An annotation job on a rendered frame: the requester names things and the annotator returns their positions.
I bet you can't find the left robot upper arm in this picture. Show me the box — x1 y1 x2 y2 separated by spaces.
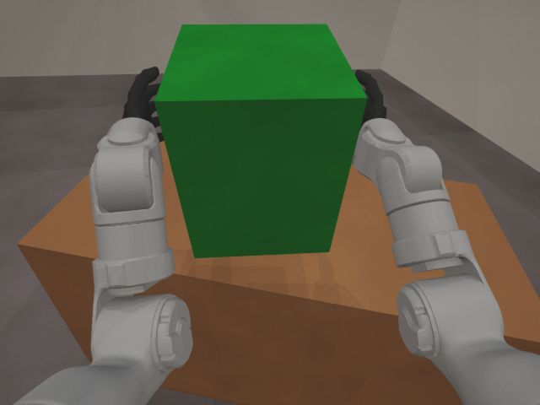
13 294 193 405

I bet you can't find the robot right forearm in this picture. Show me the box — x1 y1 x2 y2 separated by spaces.
354 118 505 336

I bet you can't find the right robot hand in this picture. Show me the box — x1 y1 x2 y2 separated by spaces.
355 70 386 129

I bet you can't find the right robot upper arm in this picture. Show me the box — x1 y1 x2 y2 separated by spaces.
397 273 540 405

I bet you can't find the left robot hand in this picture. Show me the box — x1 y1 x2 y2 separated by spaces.
122 67 164 142

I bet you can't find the pedestal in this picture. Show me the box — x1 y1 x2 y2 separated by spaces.
17 141 540 405

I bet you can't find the carton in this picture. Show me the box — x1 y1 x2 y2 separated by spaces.
154 24 368 258

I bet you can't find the robot left forearm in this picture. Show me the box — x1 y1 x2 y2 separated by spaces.
89 117 175 358

